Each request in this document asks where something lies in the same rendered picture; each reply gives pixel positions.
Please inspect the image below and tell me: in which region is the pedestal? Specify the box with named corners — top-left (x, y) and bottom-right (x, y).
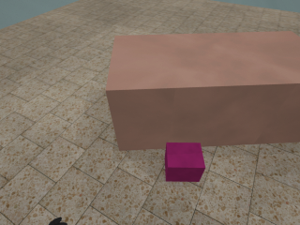
top-left (105, 31), bottom-right (300, 151)

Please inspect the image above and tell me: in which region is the carton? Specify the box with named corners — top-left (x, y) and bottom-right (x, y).
top-left (164, 142), bottom-right (205, 182)

